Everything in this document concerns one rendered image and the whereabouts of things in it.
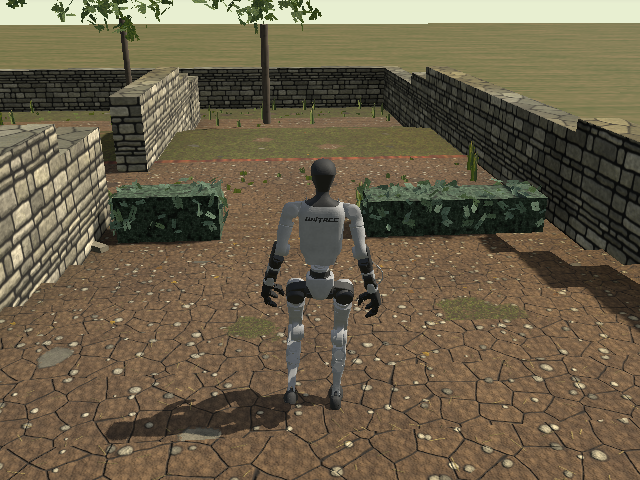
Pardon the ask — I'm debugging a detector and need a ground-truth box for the right robot shin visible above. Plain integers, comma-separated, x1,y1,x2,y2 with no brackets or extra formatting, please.
331,330,347,397

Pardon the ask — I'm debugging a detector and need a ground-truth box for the robot left hand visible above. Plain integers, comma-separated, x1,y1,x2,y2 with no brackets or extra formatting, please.
261,282,284,307

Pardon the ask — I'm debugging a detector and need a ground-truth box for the right robot forearm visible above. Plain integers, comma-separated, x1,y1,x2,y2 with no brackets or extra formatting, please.
358,244,378,294

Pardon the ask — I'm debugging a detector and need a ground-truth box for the left robot forearm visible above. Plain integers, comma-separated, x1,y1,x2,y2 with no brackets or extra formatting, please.
263,241,284,286

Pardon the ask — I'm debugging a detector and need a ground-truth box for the robot left upper arm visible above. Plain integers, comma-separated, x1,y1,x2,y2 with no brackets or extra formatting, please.
274,201,302,256

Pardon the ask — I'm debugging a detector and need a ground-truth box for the robot right hand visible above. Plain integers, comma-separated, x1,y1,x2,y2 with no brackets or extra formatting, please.
358,290,381,318

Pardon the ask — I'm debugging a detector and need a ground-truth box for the robot right upper arm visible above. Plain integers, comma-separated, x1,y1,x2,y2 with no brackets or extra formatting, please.
343,202,368,260

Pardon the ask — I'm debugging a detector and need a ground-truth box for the humanoid robot head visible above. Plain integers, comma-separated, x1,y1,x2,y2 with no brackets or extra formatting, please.
305,158,340,207

